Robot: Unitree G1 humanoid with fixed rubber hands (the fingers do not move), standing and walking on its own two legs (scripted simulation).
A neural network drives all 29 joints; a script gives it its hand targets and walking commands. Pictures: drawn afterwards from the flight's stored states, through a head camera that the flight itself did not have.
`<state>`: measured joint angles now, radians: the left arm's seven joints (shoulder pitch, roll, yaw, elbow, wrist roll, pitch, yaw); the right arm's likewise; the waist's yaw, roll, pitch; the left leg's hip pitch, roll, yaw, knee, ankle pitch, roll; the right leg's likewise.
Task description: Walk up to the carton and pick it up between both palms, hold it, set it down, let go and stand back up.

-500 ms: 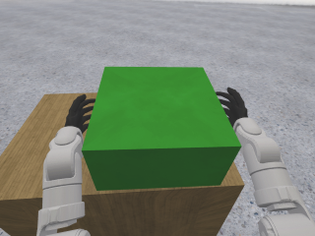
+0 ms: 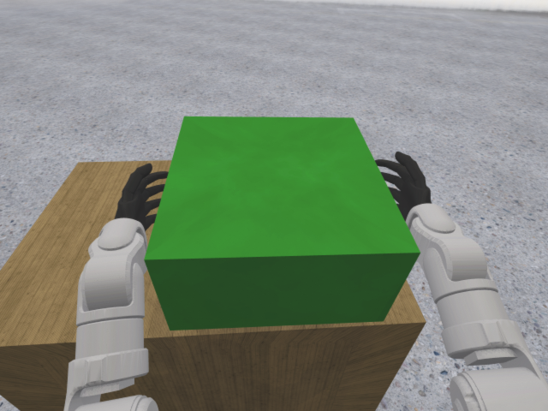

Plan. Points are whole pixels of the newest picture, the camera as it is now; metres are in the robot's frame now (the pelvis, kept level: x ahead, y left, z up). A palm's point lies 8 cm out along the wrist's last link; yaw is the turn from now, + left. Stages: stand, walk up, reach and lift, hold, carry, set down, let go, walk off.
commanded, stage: hold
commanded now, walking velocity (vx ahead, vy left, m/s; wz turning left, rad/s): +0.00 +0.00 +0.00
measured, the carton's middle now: (274, 209) +0.40 +0.01 +0.14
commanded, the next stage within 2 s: none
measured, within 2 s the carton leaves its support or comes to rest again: neither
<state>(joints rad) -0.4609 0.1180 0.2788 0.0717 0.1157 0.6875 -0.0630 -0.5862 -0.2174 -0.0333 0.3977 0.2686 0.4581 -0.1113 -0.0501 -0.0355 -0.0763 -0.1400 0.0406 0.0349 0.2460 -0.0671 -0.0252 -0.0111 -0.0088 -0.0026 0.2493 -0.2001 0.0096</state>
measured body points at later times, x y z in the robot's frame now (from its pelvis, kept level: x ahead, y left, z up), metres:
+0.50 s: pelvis +0.00 +0.00 +0.00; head -0.04 +0.01 +0.45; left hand +0.36 +0.20 +0.17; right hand +0.37 -0.19 +0.18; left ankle +0.04 +0.14 -0.75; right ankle -0.04 -0.12 -0.75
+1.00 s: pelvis +0.00 +0.00 +0.00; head -0.04 +0.02 +0.45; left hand +0.36 +0.21 +0.17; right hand +0.37 -0.19 +0.18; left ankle +0.04 +0.14 -0.75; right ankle -0.04 -0.12 -0.75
